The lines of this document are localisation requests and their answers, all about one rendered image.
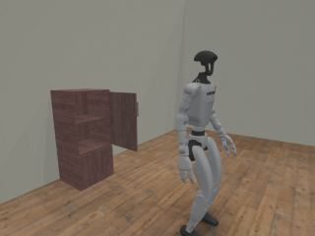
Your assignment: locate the robot right hand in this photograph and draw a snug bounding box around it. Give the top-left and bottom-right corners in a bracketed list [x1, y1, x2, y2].
[178, 155, 195, 184]

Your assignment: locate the robot right upper arm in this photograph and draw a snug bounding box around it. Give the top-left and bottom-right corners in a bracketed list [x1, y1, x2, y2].
[175, 83, 201, 125]

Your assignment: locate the cupboard door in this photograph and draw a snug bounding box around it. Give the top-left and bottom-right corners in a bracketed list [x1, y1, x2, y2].
[108, 91, 138, 151]

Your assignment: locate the right robot foot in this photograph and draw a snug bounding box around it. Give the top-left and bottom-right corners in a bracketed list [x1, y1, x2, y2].
[180, 225, 202, 236]

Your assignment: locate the robot left forearm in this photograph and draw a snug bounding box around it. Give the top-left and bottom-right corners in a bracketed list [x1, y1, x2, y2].
[210, 111, 226, 138]

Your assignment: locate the robot right forearm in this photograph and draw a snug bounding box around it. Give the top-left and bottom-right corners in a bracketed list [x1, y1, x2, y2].
[175, 114, 189, 156]

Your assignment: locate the robot left hand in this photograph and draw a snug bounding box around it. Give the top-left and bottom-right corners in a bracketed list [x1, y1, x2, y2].
[220, 135, 237, 156]

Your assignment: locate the humanoid robot torso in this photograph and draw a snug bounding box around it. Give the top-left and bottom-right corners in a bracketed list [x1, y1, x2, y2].
[186, 79, 215, 149]

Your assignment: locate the robot left upper arm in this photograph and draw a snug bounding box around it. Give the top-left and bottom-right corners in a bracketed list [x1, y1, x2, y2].
[211, 83, 217, 115]

